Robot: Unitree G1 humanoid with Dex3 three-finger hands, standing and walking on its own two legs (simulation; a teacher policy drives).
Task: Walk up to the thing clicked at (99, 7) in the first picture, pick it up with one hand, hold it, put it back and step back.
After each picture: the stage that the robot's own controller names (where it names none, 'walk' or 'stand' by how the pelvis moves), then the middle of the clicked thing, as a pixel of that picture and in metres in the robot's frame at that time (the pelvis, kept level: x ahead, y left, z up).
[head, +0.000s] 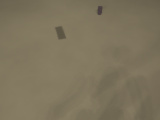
stand; (99, 10) +2.10 -0.29 -0.72
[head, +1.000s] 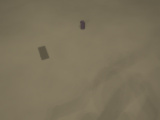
walk; (82, 25) +1.97 +0.11 -0.69
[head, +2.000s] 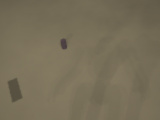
walk; (63, 44) +1.38 +0.32 -0.72
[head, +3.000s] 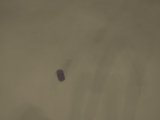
walk; (60, 75) +0.95 +0.29 -0.72
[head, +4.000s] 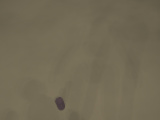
walk; (60, 103) +0.63 +0.26 -0.72
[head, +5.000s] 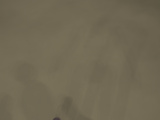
stand; out of the picture +0.45 +0.19 -0.70
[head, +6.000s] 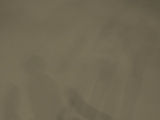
stand; out of the picture +0.44 +0.17 -0.72
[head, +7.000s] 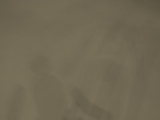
stand; out of the picture +0.43 +0.15 -0.72
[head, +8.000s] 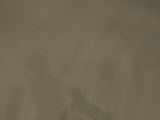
stand; out of the picture +0.41 +0.18 -0.73
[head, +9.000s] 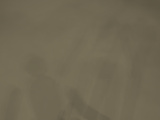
stand; out of the picture +0.41 +0.19 -0.73
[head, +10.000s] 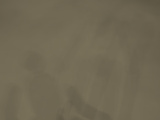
go down; out of the picture +0.41 +0.19 -0.72
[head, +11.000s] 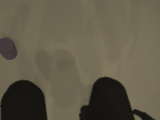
go down; (7, 49) +0.47 +0.25 -0.31
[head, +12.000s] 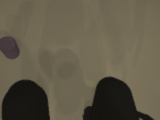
approach; (9, 48) +0.46 +0.26 -0.29
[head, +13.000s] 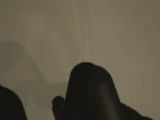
close in; out of the picture +0.45 +0.30 -0.22
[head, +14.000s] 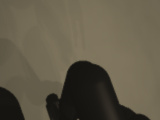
close; out of the picture +0.44 +0.31 -0.23
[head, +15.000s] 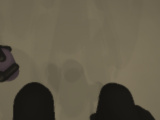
lift; (5, 66) +0.36 +0.26 -0.09
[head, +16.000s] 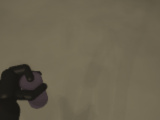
hold; (35, 91) +0.33 +0.16 +0.04
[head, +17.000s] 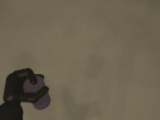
hold; (38, 93) +0.33 +0.16 -0.01
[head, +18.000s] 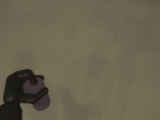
hold; (37, 94) +0.33 +0.16 -0.01
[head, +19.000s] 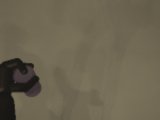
crouch; (28, 82) +0.37 +0.18 -0.07
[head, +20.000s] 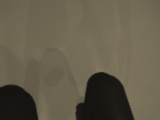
lower; out of the picture +0.48 +0.28 -0.13
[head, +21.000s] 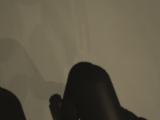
lower; out of the picture +0.42 +0.32 -0.23
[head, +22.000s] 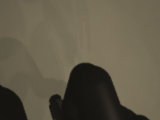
lower; out of the picture +0.42 +0.32 -0.23
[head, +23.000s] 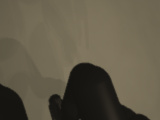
lower; out of the picture +0.42 +0.32 -0.23
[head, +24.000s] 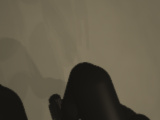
lower; out of the picture +0.42 +0.32 -0.23
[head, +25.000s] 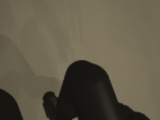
open; out of the picture +0.42 +0.31 -0.23
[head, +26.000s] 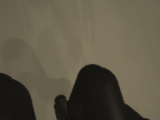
stand; out of the picture +0.41 +0.31 -0.24
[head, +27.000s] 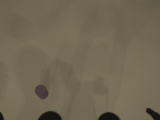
walk; (42, 92) +0.42 +0.23 -0.53
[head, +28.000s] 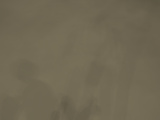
stand; out of the picture +0.39 +0.20 -0.66
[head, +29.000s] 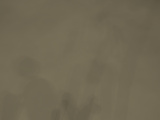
stand; out of the picture +0.39 +0.21 -0.67
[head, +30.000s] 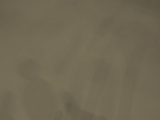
stand; out of the picture +0.40 +0.19 -0.70
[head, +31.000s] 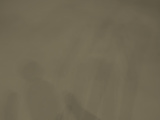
stand; out of the picture +0.39 +0.21 -0.72
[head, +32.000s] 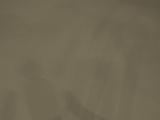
stand; out of the picture +0.38 +0.22 -0.73
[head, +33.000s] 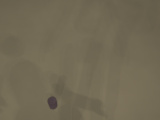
walk; (52, 103) +0.47 +0.18 -0.71
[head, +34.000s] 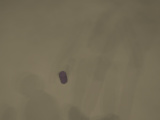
walk; (63, 77) +0.78 +0.24 -0.70
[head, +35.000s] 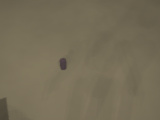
stand; (63, 64) +1.05 +0.18 -0.71
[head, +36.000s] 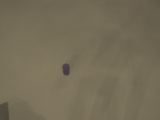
stand; (66, 69) +1.00 +0.17 -0.72
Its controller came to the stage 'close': yes
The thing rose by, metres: 0.70
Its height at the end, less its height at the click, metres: +0.00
